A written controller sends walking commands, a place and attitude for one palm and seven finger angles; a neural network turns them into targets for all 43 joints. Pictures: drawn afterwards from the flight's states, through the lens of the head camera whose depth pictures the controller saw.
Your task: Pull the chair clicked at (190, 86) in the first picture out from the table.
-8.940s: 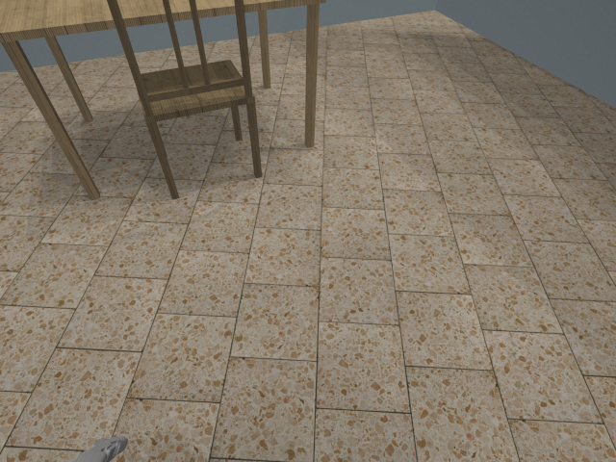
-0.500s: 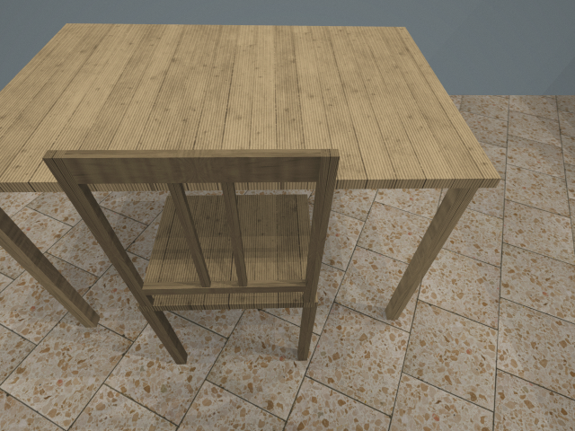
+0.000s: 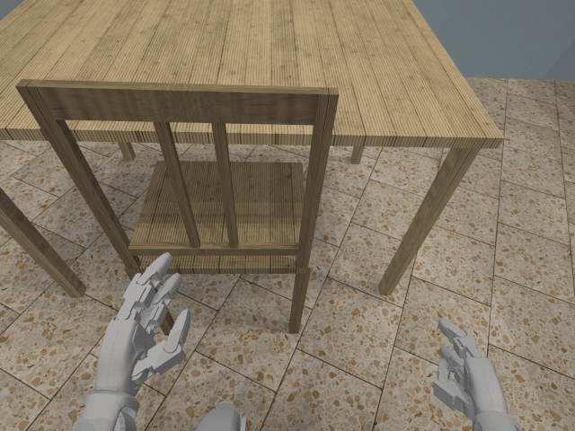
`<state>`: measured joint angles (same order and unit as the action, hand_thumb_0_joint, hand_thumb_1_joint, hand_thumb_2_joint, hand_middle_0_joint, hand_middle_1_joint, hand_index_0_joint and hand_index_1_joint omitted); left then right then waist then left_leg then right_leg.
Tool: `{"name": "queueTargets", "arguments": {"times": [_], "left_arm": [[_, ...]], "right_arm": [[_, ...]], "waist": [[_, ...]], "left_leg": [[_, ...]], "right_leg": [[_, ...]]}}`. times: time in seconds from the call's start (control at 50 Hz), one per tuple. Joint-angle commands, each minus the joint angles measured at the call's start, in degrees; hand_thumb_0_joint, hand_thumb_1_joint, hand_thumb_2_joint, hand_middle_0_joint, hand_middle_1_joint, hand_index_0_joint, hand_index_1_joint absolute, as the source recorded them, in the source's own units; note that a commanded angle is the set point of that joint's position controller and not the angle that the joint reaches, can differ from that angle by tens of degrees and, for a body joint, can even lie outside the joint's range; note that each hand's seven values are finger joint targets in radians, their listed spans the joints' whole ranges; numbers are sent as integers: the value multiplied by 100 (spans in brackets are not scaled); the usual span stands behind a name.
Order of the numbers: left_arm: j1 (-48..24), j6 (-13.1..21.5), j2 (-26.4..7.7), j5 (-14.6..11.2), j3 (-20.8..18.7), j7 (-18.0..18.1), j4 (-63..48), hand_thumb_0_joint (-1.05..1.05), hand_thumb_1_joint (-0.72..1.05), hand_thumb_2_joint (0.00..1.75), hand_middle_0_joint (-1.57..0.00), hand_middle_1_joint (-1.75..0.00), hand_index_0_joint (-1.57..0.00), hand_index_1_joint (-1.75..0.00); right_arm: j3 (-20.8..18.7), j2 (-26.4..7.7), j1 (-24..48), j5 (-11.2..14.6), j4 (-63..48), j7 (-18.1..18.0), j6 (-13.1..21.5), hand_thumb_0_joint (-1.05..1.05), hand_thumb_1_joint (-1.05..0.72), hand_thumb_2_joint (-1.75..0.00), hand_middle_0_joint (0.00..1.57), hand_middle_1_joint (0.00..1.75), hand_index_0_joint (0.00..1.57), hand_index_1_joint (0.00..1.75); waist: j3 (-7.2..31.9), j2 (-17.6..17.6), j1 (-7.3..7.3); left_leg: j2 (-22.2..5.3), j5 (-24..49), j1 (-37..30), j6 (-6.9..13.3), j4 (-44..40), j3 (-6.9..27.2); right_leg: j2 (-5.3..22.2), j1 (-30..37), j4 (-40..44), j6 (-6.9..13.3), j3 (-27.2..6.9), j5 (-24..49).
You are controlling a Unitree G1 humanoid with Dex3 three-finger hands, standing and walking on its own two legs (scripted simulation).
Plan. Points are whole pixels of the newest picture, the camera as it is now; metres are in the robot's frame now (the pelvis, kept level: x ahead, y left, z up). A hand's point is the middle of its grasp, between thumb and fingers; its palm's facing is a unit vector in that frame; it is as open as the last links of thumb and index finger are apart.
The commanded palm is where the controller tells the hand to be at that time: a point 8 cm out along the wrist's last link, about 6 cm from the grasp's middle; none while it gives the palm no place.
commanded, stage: raise the hand toward the chair's back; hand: left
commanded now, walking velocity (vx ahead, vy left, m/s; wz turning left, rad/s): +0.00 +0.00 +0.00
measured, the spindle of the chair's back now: (181, 194) +0.51 +0.23 -0.01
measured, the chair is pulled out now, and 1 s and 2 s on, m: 0.00 0.00 0.00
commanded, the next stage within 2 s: aim the fingers beside a spindle in 1.74 s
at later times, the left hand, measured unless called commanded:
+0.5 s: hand (156, 353) +0.22 +0.19 +0.00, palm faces +0.09 -1.00 -0.01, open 13.0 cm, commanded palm +0.19 +0.25 +0.01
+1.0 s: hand (123, 334) +0.23 +0.23 +0.02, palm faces +0.11 -0.99 -0.06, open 16.6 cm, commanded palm +0.21 +0.28 +0.03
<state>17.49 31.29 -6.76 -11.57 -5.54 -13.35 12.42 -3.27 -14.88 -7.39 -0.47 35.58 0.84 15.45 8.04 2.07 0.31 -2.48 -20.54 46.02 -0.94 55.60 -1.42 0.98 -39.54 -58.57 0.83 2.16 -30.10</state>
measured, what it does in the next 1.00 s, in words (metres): stands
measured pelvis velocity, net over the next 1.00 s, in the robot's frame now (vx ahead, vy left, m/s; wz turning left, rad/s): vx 0.00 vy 0.02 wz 0.02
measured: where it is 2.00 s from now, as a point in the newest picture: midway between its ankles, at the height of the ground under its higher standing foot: outside the picture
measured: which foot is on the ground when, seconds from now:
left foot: down 0.00-1.00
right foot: down 0.00-1.00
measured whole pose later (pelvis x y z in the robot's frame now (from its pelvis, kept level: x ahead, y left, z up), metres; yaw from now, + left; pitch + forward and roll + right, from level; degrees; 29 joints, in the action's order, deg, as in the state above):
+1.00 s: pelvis +0.00 +0.02 -0.02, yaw +1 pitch +14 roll -4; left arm 18.1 21.7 -12.6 -12.8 -9.6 -9.4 1.5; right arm 1.5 -12.2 -9.2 0.8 31.6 -3.1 12.0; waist 7.8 -2.3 -0.7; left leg -2.2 -24.8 55.0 0.8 65.7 1.7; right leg 0.8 -44.8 -63.7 -0.7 4.8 -32.7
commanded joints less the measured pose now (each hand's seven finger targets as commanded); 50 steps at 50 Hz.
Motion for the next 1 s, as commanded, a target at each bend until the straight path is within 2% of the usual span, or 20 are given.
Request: {"name": "queueTargets", "arguments": {"times": [0.0,0.02,0.04,0.06,0.1,0.14,0.2,0.26,0.34,0.38,0.42,0.44,0.5,0.56,0.66,0.74,0.82,0.9,0.94,0.98], "left_arm": [[496,261,-884,-108,-719,35,-1409,0,46,71,-16,-23,-16,-23],[220,261,-920,-119,-706,179,-1877,0,43,70,-15,-23,-15,-23],[-171,278,-1062,-133,-736,334,-2455,0,41,69,-15,-22,-15,-22],[-337,358,-1060,-132,-669,439,-3034,0,39,68,-15,-22,-15,-22],[-663,538,-1028,-91,-401,577,-3766,0,34,66,-14,-21,-14,-21],[-753,571,-926,-91,-102,474,-3783,0,29,64,-14,-20,-14,-20],[-602,270,-826,-160,211,36,-2963,0,22,61,-13,-19,-13,-19],[-169,-619,-986,-241,-112,-307,-1711,0,15,58,-13,-18,-13,-18],[431,-1514,-1378,-506,-1011,-151,-1694,0,6,54,-12,-17,-12,-17],[338,-1459,-1335,-586,-1180,203,-2418,0,1,52,-11,-16,-11,-16],[384,-1131,-1230,-537,-1202,584,-2813,0,-3,50,-11,-15,-11,-15],[412,-930,-1370,-423,-1295,731,-2879,0,-6,49,-10,-15,-10,-15],[182,-335,-1012,-143,-715,840,-2614,0,-13,46,-10,-14,-10,-14],[22,-74,-892,-70,-364,561,-2168,0,-20,43,-9,-13,-9,-13],[237,-396,-1153,-316,-544,112,-2274,0,-31,38,-8,-11,-8,-11],[188,-527,-1537,-344,-1115,461,-2876,0,-41,34,-7,-9,-7,-9],[89,-445,-1116,-226,-783,721,-2703,0,-50,30,-6,-8,-6,-8],[-122,-619,-983,-106,-459,441,-2007,0,-50,30,-6,-8,-6,-8],[-216,-749,-1073,-130,-460,233,-1828,0,-50,30,-6,-8,-6,-8],[-356,-813,-1258,-221,-618,90,-2049,0,-50,30,-6,-8,-6,-8]], "right_arm": [[-177,-516,633,60,-1434,-22,60,0,-90,-90,20,30,20,30],[-181,-487,575,66,-1515,-82,45,0,-90,-90,20,30,20,30],[-177,-483,455,70,-1518,-139,14,0,-90,-90,20,30,20,30],[-181,-459,335,53,-1563,-219,1,0,-90,-90,20,30,20,30],[-92,-387,93,27,-1470,-356,35,0,-90,-90,20,30,20,30],[-11,-417,-73,10,-1295,-477,116,0,-90,-90,20,30,20,30],[102,-494,-65,87,-1070,-605,243,0,-90,-90,20,30,20,30],[150,-511,1,204,-1038,-698,151,0,-90,-90,20,30,20,30],[106,-438,341,253,-1264,-718,-1,0,-90,-90,20,30,20,30],[83,-320,249,216,-1281,-663,-30,0,-90,-90,20,30,20,30],[40,-201,114,168,-1159,-602,-20,0,-90,-90,20,30,20,30],[22,-201,95,135,-1095,-575,-3,0,-90,-90,20,30,20,30],[19,-245,-37,53,-883,-480,51,0,-90,-90,20,30,20,30],[0,-443,-100,71,-807,-476,145,0,-90,-90,20,30,20,30],[-53,-620,-177,181,-975,-570,211,0,-90,-90,20,30,20,30],[-63,-528,-138,146,-1016,-585,148,0,-90,-90,20,30,20,30],[-2,-445,-131,103,-999,-490,51,0,-90,-90,20,30,20,30],[75,-550,-153,124,-1062,-459,-62,0,-90,-90,20,30,20,30],[95,-605,-157,149,-1121,-495,-92,0,-90,-90,20,30,20,30],[101,-646,-203,168,-1208,-528,-90,0,-90,-90,20,30,20,30]], "waist": [[899,-386,-497],[1050,-564,-426],[1134,-483,-276],[1405,-868,-235],[1519,-1118,-7],[1492,-690,243],[865,-415,403],[518,103,297],[1173,-17,-318],[1587,-212,-395],[1675,-208,-382],[1675,-321,-411],[1067,-341,-38],[736,-302,210],[1451,-435,35],[1813,-641,-165],[1280,-690,-3],[697,-550,163],[712,-467,160],[1055,-492,105]], "left_leg": [[340,-215,-95,138,155,-57],[304,-282,-161,180,250,-17],[246,-409,-113,210,352,79],[212,-434,-337,235,423,124],[169,-290,-543,291,589,225],[82,-246,-403,344,809,297],[65,-575,74,338,906,391],[136,-947,601,296,832,368],[230,-467,185,279,471,340],[193,57,-217,276,340,333],[151,548,-424,269,314,321],[129,686,-449,262,305,330],[96,553,-377,267,365,344],[87,50,-173,271,424,382],[99,108,-616,275,183,395],[93,659,-1023,252,54,433],[43,790,-1086,199,15,515],[63,150,-707,205,-40,521],[74,2,-682,229,-88,537],[75,21,-903,227,-138,548]], "right_leg": [[-26,-692,316,99,-136,340],[-47,-792,329,99,-233,199],[-88,-936,330,79,-306,-3],[-85,-976,366,96,-379,-129],[-106,-1081,347,119,-358,2],[-167,-1247,343,72,-365,-13],[-176,-1411,489,33,-358,-382],[-117,-1295,867,-19,-510,-1112],[-45,-451,981,-12,-521,-778],[-50,-189,790,-8,-353,84],[-101,-93,574,-6,-173,915],[-148,-151,446,27,-64,1067],[-172,-792,306,25,63,950],[-153,-1215,364,26,53,381],[-139,-765,472,29,82,476],[-164,-426,401,51,178,975],[-177,-746,341,54,293,1035],[-194,-967,467,46,291,625],[-208,-897,545,47,259,536],[-205,-742,588,42,252,551]]}}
